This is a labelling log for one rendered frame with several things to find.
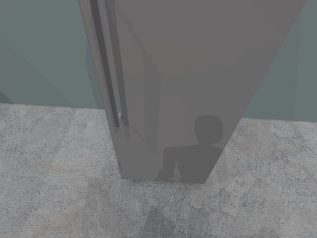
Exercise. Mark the fridge door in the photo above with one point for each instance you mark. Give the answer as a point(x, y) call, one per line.
point(184, 72)

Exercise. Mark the handle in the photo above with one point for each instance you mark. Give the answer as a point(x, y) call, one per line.
point(100, 32)

